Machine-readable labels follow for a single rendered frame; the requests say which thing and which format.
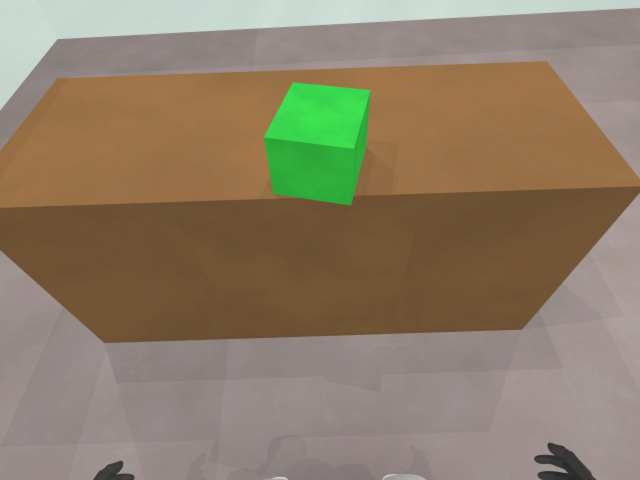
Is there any carton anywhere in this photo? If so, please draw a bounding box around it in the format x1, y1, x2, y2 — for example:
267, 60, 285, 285
264, 82, 371, 205

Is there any robot right hand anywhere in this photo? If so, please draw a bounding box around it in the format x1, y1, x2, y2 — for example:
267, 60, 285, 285
534, 443, 596, 480

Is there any pedestal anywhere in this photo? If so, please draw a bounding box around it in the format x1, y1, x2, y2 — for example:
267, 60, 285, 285
0, 61, 640, 343

